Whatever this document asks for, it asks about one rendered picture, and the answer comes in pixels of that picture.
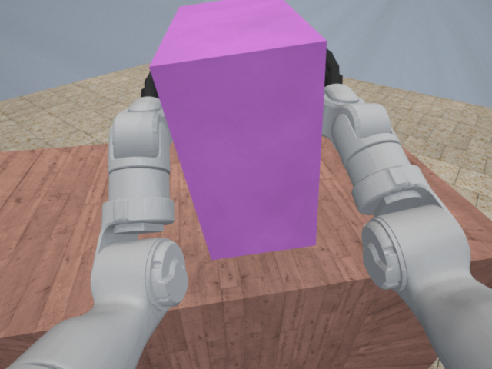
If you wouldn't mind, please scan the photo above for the right robot upper arm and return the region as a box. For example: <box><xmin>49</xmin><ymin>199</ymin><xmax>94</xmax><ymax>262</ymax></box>
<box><xmin>361</xmin><ymin>204</ymin><xmax>492</xmax><ymax>369</ymax></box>

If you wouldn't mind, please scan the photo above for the robot right hand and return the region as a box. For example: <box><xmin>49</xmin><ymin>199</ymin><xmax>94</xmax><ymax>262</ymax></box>
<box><xmin>324</xmin><ymin>49</ymin><xmax>343</xmax><ymax>87</ymax></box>

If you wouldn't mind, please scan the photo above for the carton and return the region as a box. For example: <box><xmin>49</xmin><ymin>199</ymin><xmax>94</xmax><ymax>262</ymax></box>
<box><xmin>149</xmin><ymin>0</ymin><xmax>327</xmax><ymax>260</ymax></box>

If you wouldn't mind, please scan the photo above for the pedestal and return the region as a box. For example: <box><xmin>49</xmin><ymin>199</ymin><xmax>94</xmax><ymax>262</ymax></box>
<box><xmin>0</xmin><ymin>135</ymin><xmax>492</xmax><ymax>369</ymax></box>

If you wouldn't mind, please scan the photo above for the robot right forearm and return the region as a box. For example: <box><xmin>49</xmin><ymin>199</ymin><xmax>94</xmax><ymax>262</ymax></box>
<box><xmin>322</xmin><ymin>84</ymin><xmax>471</xmax><ymax>261</ymax></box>

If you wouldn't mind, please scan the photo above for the robot left hand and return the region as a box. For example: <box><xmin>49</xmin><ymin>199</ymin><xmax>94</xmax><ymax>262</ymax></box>
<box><xmin>141</xmin><ymin>72</ymin><xmax>159</xmax><ymax>98</ymax></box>

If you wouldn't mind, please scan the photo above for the left robot upper arm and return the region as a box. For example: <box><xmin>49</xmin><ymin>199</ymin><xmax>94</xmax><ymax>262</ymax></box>
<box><xmin>6</xmin><ymin>238</ymin><xmax>188</xmax><ymax>369</ymax></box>

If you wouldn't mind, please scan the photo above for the robot left forearm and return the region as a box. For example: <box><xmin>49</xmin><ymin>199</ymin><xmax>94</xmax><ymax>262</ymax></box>
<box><xmin>91</xmin><ymin>96</ymin><xmax>175</xmax><ymax>299</ymax></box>

